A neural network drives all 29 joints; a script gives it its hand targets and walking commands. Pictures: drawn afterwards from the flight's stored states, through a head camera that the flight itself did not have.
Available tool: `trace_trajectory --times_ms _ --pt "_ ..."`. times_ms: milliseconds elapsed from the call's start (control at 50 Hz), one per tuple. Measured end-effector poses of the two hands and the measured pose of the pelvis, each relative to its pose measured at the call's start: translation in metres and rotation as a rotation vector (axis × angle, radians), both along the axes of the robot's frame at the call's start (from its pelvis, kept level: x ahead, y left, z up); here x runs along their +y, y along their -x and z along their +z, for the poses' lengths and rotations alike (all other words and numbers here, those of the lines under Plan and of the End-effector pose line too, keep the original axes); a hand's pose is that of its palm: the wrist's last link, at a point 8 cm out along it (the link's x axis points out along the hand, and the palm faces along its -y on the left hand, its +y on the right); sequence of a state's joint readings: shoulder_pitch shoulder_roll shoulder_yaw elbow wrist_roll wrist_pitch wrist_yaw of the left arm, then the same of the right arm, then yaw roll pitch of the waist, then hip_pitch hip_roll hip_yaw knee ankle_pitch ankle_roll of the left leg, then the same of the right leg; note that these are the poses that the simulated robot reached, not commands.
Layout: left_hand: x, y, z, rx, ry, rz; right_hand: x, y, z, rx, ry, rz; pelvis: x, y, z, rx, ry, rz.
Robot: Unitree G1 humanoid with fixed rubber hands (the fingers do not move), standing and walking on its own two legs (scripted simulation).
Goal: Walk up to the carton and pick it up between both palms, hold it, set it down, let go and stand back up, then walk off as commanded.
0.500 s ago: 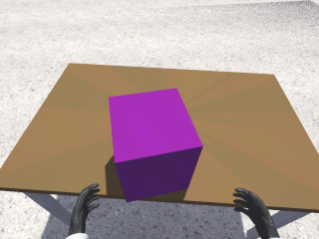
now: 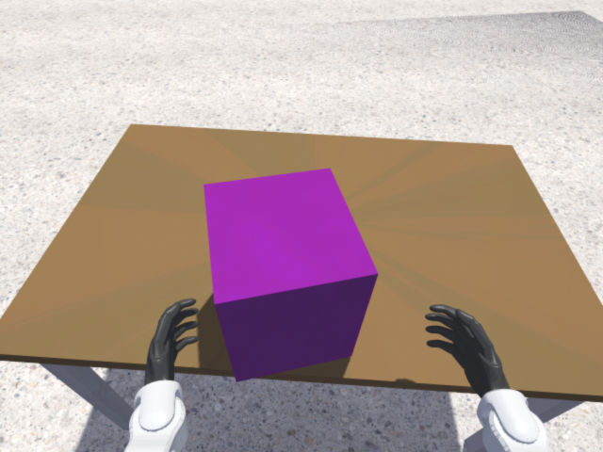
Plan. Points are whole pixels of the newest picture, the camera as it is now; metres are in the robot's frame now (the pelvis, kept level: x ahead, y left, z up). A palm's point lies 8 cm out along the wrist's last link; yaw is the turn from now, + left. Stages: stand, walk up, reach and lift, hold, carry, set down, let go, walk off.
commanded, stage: reach and lift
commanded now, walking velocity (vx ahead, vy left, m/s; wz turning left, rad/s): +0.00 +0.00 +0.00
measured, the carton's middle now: (282, 276) +0.39 +0.04 -0.02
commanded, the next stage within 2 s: none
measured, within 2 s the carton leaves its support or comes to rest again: neither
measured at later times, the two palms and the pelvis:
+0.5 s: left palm (151, 321) +0.26 +0.20 +0.06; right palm (473, 311) +0.27 -0.20 +0.07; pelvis -0.02 +0.00 +0.00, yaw +0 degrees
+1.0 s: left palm (142, 260) +0.32 +0.21 +0.11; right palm (454, 228) +0.36 -0.18 +0.13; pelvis +0.00 -0.01 +0.00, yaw +0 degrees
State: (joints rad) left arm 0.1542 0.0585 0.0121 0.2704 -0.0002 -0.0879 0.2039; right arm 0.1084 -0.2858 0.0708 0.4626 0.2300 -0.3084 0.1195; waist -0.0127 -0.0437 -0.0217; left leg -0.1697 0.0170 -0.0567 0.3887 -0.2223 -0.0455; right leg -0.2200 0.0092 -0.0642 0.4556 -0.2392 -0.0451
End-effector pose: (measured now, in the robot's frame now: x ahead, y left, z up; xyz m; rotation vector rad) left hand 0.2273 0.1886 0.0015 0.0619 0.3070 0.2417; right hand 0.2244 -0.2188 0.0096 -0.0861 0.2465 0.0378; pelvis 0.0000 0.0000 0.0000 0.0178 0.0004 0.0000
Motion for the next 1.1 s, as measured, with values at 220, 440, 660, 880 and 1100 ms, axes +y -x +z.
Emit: trace_trajectory --times_ms 220,440,660,880,1100 --pt "0.006 -0.010 0.030 -0.025 0.005 0.028 0.005 -0.022 0.029 -0.051 -0.007 -0.017 -0.003 0.002 0.002 0.001 -0.004 0.000" --pt "0.006 -0.026 0.054 -0.004 0.013 0.029 0.015 -0.042 0.056 -0.049 -0.004 -0.006 -0.003 0.016 0.003 -0.013 -0.004 -0.001" --pt "0.013 -0.055 0.084 0.009 0.034 0.073 0.030 -0.081 0.089 -0.055 -0.005 0.030 -0.004 0.016 0.003 -0.012 -0.003 -0.001" --pt "0.015 -0.083 0.102 0.025 0.056 0.075 0.039 -0.123 0.112 -0.062 -0.037 0.013 -0.004 0.005 0.004 0.008 0.001 -0.003" --pt "0.026 -0.092 0.122 -0.008 0.053 0.092 0.042 -0.143 0.139 -0.103 -0.051 0.010 -0.006 0.006 0.004 0.008 0.002 -0.004"
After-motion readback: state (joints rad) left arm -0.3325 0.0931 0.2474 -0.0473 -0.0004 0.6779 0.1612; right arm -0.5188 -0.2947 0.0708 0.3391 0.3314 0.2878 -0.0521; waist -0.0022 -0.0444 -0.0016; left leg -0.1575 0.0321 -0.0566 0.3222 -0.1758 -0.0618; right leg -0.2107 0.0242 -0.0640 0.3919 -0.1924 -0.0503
